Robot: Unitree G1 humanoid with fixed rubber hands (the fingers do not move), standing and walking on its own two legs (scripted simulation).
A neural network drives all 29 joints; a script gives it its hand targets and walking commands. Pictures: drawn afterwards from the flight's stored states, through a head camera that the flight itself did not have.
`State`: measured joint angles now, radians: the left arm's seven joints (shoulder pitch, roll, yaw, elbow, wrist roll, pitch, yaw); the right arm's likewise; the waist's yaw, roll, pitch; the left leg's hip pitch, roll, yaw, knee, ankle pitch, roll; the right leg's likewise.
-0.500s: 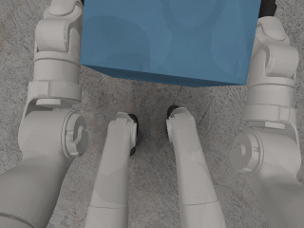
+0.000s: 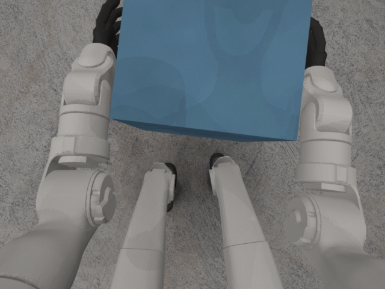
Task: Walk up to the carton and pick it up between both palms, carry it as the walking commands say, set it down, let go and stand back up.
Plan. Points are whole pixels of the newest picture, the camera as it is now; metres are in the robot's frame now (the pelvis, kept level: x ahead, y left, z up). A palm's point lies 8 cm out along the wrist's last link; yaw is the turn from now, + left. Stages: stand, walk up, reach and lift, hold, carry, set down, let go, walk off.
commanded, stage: reach and lift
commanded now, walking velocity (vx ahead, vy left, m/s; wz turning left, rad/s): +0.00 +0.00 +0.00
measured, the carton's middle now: (206, 58) +0.50 -0.05 -0.14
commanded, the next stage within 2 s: none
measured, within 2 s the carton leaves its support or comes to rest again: neither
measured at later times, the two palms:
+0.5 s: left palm (83, 52) +0.48 +0.14 -0.01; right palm (326, 75) +0.43 -0.21 -0.01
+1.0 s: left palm (49, 42) +0.46 +0.14 +0.06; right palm (361, 68) +0.41 -0.21 +0.06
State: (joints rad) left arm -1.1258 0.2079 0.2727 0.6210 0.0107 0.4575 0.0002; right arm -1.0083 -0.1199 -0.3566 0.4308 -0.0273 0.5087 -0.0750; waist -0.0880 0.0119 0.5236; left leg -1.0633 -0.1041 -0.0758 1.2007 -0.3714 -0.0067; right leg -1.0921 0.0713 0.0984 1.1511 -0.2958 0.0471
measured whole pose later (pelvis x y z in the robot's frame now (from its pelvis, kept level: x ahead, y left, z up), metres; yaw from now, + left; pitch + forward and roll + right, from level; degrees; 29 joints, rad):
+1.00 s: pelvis +0.03 +0.00 +0.09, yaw -1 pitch +0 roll +1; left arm -0.76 0.12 0.25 0.46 0.04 0.51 -0.04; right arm -0.67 -0.03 -0.28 0.31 -0.07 0.55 -0.06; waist -0.06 0.00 0.48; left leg -0.44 -0.08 -0.09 0.67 -0.22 0.01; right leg -0.48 0.05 0.14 0.64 -0.15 0.03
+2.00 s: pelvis +0.13 +0.00 +0.12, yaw +0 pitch -4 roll +0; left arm -0.06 -0.01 0.16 0.03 0.06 0.74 -0.06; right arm -0.03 0.05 -0.13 -0.01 -0.08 0.74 0.01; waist 0.00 0.00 0.08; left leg -0.04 -0.06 -0.11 0.33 -0.21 0.03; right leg -0.09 0.03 0.12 0.32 -0.16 0.02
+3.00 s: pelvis +0.13 -0.01 +0.12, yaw +0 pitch -6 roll +0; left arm -0.05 -0.02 0.16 0.02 0.08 0.74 -0.09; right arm -0.01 0.05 -0.12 -0.02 -0.08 0.75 0.01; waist 0.02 0.00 0.07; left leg -0.02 -0.04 -0.11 0.36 -0.23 0.01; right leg -0.06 0.05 0.11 0.34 -0.17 -0.01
